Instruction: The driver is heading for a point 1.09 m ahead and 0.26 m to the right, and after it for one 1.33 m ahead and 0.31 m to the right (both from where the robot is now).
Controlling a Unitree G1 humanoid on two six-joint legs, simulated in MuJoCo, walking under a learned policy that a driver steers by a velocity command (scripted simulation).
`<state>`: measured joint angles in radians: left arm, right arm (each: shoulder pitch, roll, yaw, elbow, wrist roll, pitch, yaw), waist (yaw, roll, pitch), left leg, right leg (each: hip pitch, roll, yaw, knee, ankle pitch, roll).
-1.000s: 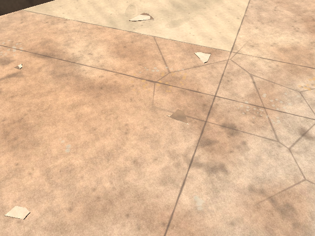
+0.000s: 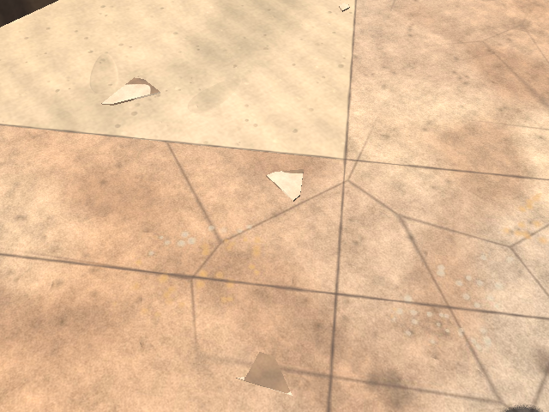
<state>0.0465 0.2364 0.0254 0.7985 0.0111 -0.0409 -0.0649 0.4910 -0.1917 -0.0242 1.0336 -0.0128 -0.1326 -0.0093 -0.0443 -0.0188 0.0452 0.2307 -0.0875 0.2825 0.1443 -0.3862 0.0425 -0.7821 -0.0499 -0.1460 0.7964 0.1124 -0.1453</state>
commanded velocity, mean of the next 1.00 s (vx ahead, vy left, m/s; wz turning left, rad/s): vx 0.99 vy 0.00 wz -0.58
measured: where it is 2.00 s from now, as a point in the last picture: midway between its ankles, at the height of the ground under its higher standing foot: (408, 164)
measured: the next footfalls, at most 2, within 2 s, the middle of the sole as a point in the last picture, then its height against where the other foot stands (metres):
right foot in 0.10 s outside the picture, level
left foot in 0.50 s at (256, 309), level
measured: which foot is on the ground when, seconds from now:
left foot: down 0.00-0.06, up 0.08-0.48, down 0.50-0.96, up 0.98-1.00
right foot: up 0.00-0.08, down 0.10-0.52, up 0.54-0.94, down 0.96-1.00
